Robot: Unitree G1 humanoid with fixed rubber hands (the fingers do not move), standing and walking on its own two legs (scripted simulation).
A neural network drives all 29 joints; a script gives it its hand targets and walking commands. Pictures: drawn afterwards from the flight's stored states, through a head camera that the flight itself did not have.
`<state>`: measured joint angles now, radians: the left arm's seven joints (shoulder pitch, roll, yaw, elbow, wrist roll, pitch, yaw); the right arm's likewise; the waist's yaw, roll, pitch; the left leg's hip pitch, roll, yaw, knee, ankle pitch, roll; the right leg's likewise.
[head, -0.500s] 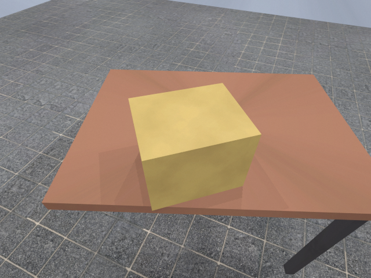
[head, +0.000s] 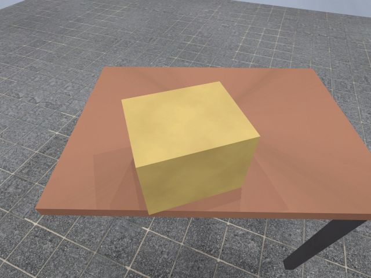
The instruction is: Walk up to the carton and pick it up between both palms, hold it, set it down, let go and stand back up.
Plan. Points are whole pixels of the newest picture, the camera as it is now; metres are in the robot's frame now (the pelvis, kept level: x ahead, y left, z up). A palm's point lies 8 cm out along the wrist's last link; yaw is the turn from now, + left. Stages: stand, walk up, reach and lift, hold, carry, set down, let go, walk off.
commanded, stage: stand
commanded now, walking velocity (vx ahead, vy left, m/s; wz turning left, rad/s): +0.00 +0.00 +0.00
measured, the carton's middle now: (185, 146) +0.42 +0.03 +0.04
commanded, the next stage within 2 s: none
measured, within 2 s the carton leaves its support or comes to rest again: neither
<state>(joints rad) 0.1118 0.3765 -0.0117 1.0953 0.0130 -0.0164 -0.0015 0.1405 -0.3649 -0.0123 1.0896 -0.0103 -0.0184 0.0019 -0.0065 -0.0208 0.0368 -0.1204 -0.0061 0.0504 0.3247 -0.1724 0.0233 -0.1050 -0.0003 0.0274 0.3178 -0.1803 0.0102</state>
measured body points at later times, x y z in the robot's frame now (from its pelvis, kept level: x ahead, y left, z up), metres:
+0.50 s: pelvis +0.01 -0.01 +0.00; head +0.01 +0.00 +0.45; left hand +0.09 +0.30 -0.13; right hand +0.08 -0.32 -0.12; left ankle +0.00 +0.10 -0.75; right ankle +0.00 -0.13 -0.75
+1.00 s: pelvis +0.01 -0.01 +0.00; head +0.01 +0.00 +0.45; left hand +0.09 +0.30 -0.13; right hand +0.08 -0.33 -0.12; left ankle +0.00 +0.10 -0.75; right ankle +0.00 -0.13 -0.75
